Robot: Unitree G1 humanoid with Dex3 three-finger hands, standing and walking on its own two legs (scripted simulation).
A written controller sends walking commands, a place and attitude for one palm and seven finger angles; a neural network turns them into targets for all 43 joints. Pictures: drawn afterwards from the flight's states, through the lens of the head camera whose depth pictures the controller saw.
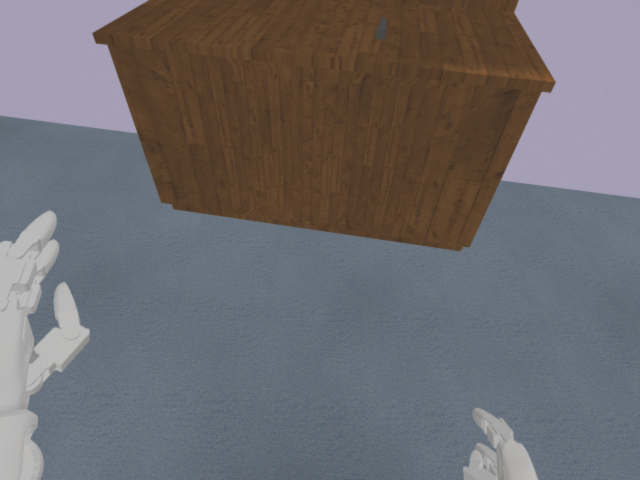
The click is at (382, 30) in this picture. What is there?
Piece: tap's lever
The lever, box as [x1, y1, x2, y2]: [376, 26, 386, 39]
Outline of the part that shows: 377,26 376,38 384,39 386,26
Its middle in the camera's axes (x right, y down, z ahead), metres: +0.17 -0.59 +1.11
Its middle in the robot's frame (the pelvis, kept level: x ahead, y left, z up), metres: +1.24 -0.10 +0.10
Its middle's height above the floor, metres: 0.87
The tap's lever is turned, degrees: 0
